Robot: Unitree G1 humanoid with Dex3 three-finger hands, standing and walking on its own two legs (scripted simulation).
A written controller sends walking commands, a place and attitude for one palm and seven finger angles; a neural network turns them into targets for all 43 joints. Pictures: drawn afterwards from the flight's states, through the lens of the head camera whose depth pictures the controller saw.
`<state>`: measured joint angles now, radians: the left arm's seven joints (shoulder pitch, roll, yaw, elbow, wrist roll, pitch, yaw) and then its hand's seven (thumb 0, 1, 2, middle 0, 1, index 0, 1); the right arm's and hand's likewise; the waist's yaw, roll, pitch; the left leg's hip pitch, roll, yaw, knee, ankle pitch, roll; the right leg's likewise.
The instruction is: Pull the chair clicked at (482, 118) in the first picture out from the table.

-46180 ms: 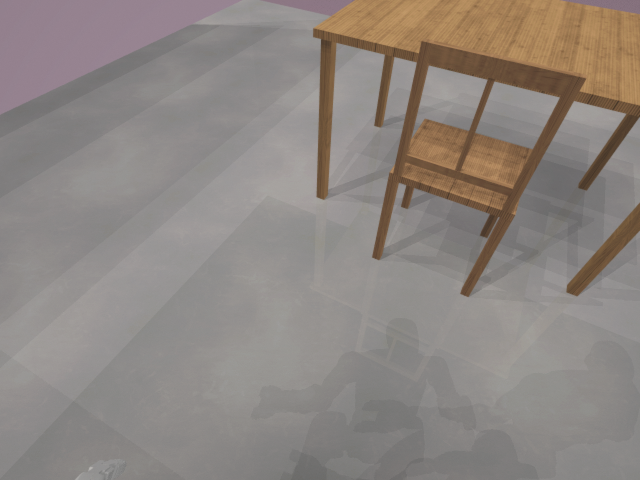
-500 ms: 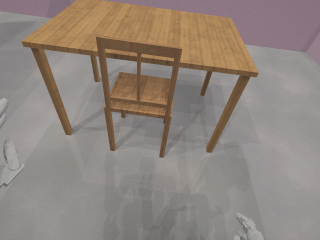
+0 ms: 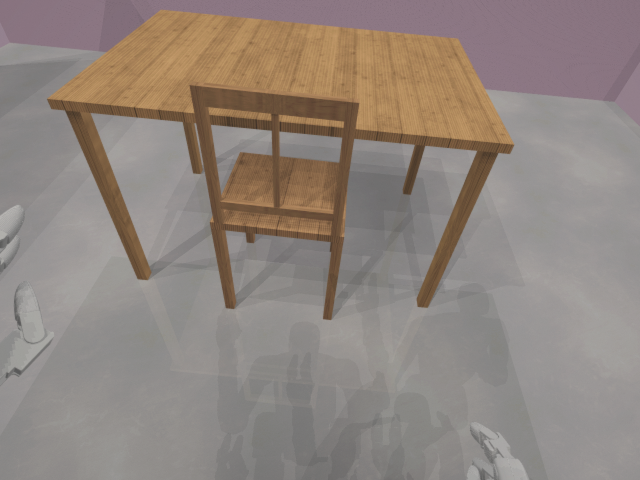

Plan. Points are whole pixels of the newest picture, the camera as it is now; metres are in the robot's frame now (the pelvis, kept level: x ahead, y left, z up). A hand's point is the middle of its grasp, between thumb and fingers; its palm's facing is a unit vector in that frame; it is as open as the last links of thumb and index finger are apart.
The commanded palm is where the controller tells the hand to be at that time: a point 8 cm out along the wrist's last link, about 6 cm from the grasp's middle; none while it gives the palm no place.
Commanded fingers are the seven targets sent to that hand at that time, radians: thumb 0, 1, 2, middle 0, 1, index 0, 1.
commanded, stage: let the arm hang, fingers relaxed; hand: left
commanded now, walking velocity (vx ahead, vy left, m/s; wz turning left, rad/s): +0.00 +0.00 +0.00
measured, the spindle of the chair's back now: (276, 163) +0.86 +0.15 -0.10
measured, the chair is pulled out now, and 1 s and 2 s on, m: -0.12 -0.12 -0.12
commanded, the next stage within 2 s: look to check the result in 1.12 s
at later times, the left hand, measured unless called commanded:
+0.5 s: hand out of the picture -0.04 +0.19 -0.18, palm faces +0.07 -0.98 -0.20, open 7.1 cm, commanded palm none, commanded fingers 0.00 0.90 0.90 -0.20 -0.30 -0.20 -0.30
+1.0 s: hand out of the picture +0.02 +0.16 -0.17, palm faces +0.06 -0.98 -0.18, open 7.3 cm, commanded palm none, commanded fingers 0.00 0.90 0.90 -0.20 -0.30 -0.20 -0.30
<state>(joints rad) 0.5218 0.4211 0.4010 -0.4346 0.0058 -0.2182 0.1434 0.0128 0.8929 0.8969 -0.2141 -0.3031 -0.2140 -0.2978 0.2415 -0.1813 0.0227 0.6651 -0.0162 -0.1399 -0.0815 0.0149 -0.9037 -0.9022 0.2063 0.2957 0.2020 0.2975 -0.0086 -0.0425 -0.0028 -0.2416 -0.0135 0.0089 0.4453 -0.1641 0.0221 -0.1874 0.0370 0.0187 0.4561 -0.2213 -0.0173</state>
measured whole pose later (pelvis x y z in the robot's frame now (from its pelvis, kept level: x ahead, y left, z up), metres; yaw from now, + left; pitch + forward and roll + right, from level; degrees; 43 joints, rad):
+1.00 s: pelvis +0.02 +0.00 +0.00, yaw +2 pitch -1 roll +0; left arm 0.28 0.14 0.00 1.10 0.01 -0.01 0.03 0.01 0.93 0.90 -0.20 -0.30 -0.20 -0.30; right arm 0.29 -0.12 -0.01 1.13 -0.03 0.00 -0.03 0.01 -0.91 -0.90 0.20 0.30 0.20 0.30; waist -0.01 0.00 0.03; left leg -0.23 -0.03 -0.03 0.43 -0.18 0.01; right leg -0.16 0.02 -0.02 0.44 -0.26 -0.03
